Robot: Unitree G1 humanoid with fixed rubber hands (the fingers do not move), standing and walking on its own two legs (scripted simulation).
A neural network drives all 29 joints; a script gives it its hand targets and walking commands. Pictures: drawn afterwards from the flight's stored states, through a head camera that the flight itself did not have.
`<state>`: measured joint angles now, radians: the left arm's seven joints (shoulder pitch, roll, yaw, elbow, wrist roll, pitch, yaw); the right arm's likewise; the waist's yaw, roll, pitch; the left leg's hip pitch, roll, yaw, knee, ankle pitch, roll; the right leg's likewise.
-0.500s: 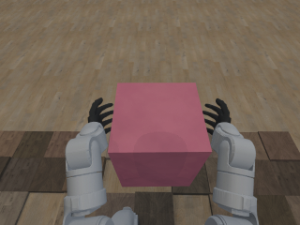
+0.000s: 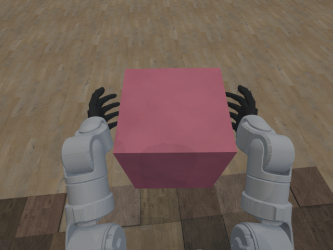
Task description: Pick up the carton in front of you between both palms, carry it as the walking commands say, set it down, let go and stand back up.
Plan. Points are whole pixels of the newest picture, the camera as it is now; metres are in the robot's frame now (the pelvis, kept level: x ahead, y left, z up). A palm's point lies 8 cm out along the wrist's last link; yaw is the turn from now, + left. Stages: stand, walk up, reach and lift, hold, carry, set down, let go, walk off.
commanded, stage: carry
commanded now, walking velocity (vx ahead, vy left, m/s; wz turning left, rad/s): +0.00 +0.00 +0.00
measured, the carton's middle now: (173, 134) +0.37 -0.01 +0.06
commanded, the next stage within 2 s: none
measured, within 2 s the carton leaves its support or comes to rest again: neither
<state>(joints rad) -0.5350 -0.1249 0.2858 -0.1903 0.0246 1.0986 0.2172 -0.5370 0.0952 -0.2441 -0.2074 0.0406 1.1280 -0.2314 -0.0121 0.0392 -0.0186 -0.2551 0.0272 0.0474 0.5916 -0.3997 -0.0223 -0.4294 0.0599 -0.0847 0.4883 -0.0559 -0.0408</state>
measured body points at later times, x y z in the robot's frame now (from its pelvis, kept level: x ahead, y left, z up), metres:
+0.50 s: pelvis +0.16 -0.02 -0.01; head +0.21 -0.01 +0.44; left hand +0.49 +0.15 +0.09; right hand +0.51 -0.16 +0.09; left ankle +0.25 +0.05 -0.74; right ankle +0.07 -0.07 -0.73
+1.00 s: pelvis +0.26 -0.02 -0.03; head +0.24 -0.02 +0.42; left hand +0.58 +0.15 +0.05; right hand +0.59 -0.17 +0.04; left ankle +0.27 +0.04 -0.78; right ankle +0.10 -0.10 -0.74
